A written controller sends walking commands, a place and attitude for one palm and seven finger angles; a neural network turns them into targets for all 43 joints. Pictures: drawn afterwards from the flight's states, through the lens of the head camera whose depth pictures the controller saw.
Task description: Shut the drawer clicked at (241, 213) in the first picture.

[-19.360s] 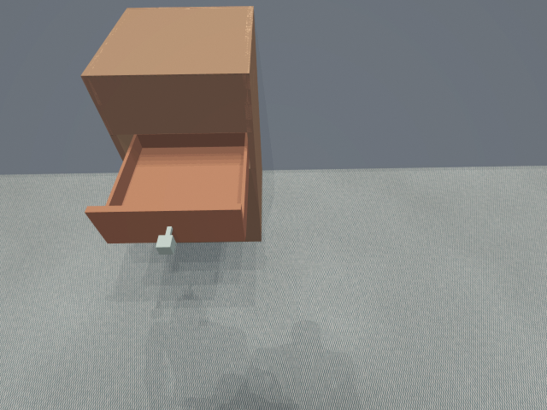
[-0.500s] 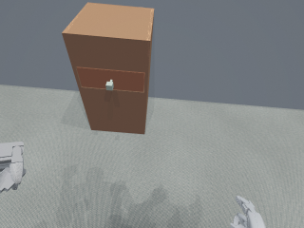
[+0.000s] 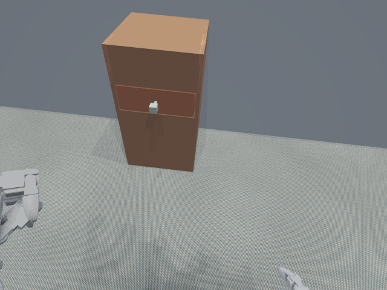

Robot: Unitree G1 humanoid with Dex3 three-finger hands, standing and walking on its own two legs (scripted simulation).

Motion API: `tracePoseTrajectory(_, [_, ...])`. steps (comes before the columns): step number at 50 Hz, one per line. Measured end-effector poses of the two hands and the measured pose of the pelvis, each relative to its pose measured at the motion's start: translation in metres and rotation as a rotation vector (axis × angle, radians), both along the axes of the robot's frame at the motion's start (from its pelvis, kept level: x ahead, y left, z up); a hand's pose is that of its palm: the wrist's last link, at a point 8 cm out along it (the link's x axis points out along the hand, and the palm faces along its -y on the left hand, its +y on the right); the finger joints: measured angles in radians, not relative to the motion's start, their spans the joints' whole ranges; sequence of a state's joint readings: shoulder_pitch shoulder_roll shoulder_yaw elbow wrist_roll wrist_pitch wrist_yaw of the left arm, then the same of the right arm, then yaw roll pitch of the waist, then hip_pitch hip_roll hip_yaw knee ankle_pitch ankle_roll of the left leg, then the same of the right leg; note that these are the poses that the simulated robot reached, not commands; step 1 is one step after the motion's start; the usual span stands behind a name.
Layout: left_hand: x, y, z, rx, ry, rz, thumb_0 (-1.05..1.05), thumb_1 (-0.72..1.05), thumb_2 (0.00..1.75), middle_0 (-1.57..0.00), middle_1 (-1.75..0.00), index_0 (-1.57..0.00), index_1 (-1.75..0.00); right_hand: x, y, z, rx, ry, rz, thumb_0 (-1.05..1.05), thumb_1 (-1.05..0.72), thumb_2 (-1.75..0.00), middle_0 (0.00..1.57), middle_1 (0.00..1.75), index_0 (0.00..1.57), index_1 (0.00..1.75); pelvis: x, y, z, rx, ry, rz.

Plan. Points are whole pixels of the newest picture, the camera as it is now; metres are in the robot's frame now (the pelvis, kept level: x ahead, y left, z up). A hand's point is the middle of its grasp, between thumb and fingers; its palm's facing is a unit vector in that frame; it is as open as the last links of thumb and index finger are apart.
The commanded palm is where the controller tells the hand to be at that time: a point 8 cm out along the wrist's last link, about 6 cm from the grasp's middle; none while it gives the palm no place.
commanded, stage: let the arm hang, fingers relaxed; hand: left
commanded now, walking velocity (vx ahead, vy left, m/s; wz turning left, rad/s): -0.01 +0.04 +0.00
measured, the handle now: (154, 106) +0.97 +0.22 -0.22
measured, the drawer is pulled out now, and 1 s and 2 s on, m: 0.00 0.00 0.00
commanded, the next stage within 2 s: look to check the result in 1.20 s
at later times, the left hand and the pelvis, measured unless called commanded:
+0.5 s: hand out of the picture +0.09 +0.21 -0.15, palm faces +0.06 -0.97 -0.22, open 3.6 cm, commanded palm none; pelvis +0.00 +0.01 +0.01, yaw +3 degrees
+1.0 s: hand out of the picture +0.02 +0.20 -0.15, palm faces +0.04 -0.98 -0.19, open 7.2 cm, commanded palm none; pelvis +0.02 +0.02 +0.02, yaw +1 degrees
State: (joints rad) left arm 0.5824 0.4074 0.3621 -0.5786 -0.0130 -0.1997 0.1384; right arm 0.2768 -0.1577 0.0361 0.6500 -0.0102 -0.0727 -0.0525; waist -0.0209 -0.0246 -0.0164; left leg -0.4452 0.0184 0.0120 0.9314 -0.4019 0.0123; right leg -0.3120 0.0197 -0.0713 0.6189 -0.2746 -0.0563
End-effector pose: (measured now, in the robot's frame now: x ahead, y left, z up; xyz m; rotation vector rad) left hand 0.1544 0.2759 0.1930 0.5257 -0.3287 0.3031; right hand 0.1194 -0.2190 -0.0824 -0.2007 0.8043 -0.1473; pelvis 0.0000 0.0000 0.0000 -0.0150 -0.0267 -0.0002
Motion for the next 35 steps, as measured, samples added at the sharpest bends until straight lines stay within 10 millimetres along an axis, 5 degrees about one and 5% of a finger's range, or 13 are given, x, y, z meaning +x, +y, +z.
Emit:
tracePoseTrajectory(6, [0.002, 0.014, -0.003, -0.028, -0.002, 0.007, 0.01, 0.89, 0.9, -1.41, -1.6, -1.41, -1.6, 0.005, -0.01, 0.008, -0.069, 0.021, 0.001, 0.01, -0.9, -0.9, 0.2, 0.3, 0.2, 0.3, 0.01, 0.015, 0.003, -0.008, 0.028, 0.009])
tracePoseTrajectory(8, [0.022, 0.028, -0.05, -0.087, 0.168, 0.035, 0.0, 0.89, 0.9, -1.4, -1.6, -1.4, -1.59, 0.008, -0.013, -0.006, -0.061, 0.04, 0.019, 0.01, -0.9, -0.9, 0.2, 0.3, 0.2, 0.3, 0.009, 0.024, -0.004, -0.018, 0.045, 0.029])
tracePoseTrajectory(12, [0.036, 0.027, -0.18, -0.308, 0.694, 0.138, 0.0, 0.91, 0.9, -1.35, -1.55, -1.35, -1.54, 0.002, -0.008, -0.023, -0.029, 0.122, 0.035, 0.01, -0.91, -0.9, 0.2, 0.3, 0.2, 0.3, 0.005, 0.025, -0.004, 0.009, 0.042, 0.056])
tracePoseTrajectory(15, [0.01, -0.007, -0.254, -0.413, 0.998, 0.124, 0.01, 0.91, 0.9, -1.26, -1.47, -1.26, -1.46, -0.012, -0.003, -0.028, 0.0, 0.174, 0.037, 0.01, -0.91, -0.9, 0.2, 0.3, 0.2, 0.3, 0.003, 0.016, -0.005, 0.037, 0.024, 0.047])
tracePoseTrajectory(18, [-0.036, -0.045, -0.303, -0.487, 1.239, 0.086, 0.01, 0.91, 0.9, -1.17, -1.37, -1.16, -1.36, -0.03, -0.003, -0.035, 0.027, 0.245, 0.001, 0.01, -0.91, -0.9, 0.2, 0.3, 0.2, 0.3, 0.002, 0.009, -0.005, 0.033, 0.004, 0.041])
tracePoseTrajectory(27, [-0.091, -0.013, -0.309, -0.507, 1.405, 0.249, 0.01, 0.91, 0.89, -0.84, -1.07, -0.84, -1.01, -0.093, 0.005, -0.041, 0.043, 0.514, -0.042, 0.01, -0.91, -0.9, 0.2, 0.3, 0.2, 0.3, 0.003, 0.013, 0.011, -0.003, 0.021, 0.049])
tracePoseTrajectory(35, [-0.133, -0.002, -0.308, -0.502, 1.558, 0.341, 0.01, 0.91, 0.9, -0.53, -0.68, -0.53, -0.66, -0.11, 0.014, -0.045, 0.068, 0.582, -0.069, 0.01, -0.91, -0.9, 0.2, 0.3, 0.2, 0.3, 0.01, 0.021, 0.017, 0.008, 0.016, 0.035])
